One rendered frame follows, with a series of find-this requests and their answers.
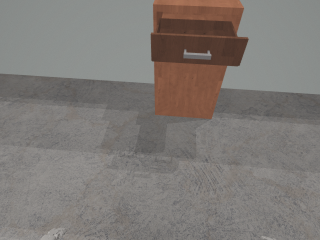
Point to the drawer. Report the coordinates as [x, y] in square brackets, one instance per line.
[173, 36]

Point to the robot left hand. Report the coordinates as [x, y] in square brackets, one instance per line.
[55, 234]

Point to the cabinet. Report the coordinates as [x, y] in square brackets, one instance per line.
[186, 89]

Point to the handle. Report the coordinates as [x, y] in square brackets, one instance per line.
[202, 56]

